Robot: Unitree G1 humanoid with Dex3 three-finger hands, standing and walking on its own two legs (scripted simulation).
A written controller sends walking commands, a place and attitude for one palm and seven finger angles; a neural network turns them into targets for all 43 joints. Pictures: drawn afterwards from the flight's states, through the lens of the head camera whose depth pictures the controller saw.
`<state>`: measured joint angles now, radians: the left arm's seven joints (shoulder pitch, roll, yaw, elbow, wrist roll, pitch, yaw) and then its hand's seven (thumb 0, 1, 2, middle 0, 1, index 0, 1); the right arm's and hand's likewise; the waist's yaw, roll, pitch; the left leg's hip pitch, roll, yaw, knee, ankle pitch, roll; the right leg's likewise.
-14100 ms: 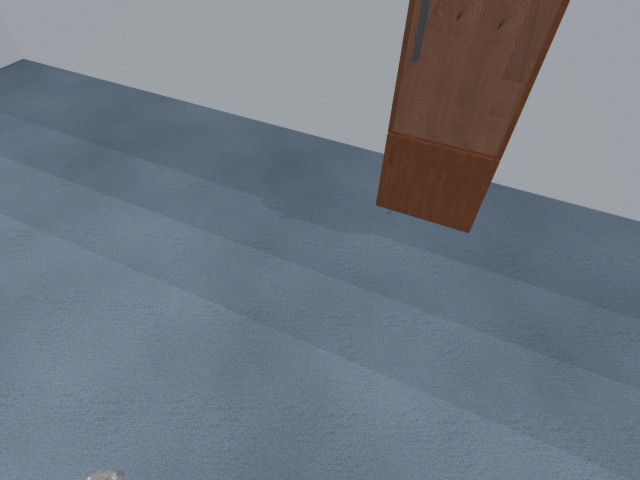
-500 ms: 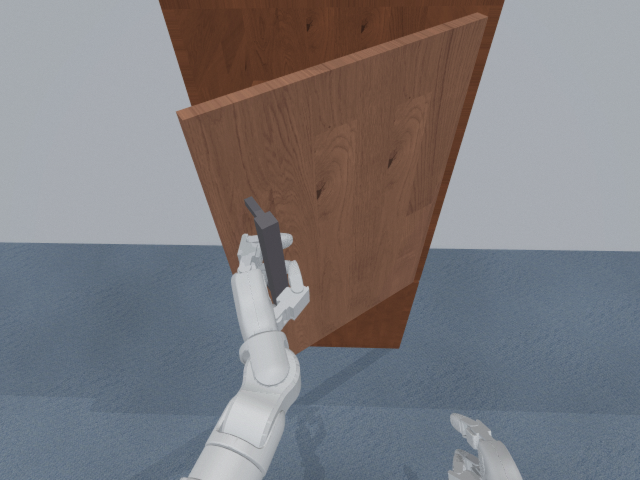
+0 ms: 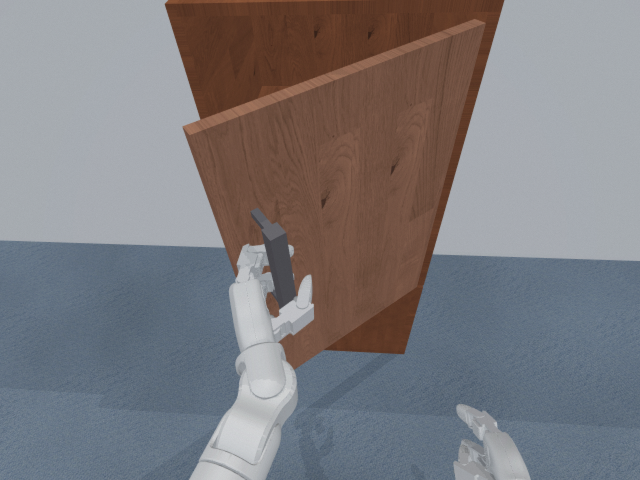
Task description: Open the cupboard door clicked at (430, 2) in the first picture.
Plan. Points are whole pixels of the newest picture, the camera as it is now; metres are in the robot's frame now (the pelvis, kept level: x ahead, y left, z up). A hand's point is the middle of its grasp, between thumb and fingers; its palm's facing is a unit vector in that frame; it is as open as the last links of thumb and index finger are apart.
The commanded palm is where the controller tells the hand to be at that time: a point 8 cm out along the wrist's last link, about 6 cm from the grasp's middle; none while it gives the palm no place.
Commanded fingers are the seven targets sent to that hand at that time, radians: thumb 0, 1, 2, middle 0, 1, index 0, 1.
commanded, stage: open thumb and fingers to let go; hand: left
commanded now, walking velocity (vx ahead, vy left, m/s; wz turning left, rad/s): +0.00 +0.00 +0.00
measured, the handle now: (275, 268) +0.37 +0.08 +0.07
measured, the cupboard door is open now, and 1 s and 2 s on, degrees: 39 40 42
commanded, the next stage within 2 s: slide the hand sideways off the handle in 0.58 s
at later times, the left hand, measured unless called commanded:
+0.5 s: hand (297, 301) +0.32 +0.04 +0.07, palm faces +0.28 -0.96 -0.05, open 14.8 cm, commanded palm +0.28 +0.07 +0.07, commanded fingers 0.00 -0.50 0.30 -0.17 -0.40 -0.17 -0.40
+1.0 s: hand (294, 326) +0.29 +0.05 +0.07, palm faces -0.13 -0.99 +0.00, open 16.3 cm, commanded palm +0.26 +0.08 +0.07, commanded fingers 0.00 -0.50 0.30 -0.15 -0.30 -0.15 -0.30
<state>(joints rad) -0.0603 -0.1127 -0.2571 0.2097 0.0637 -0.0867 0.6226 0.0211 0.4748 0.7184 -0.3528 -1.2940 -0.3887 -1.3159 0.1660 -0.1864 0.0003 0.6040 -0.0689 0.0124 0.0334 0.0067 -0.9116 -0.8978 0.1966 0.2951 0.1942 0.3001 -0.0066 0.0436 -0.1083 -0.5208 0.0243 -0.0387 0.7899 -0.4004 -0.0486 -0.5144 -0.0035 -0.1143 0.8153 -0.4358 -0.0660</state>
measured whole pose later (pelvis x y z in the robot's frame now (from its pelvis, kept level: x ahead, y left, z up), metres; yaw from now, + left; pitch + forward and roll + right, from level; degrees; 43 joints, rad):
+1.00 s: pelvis -0.04 +0.04 -0.01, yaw -1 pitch +6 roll +0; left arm -0.18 -0.04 -0.27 0.36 -0.04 -0.24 0.22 -0.01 -0.50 0.30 -0.14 -0.34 -0.14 -0.36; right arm 0.26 -0.22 0.02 0.58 0.00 -0.05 0.01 0.01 -0.91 -0.90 0.20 0.30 0.20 0.30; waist 0.00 0.05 -0.06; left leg -0.58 0.00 0.00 0.85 -0.38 0.01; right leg -0.57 -0.03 -0.07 0.85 -0.39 -0.02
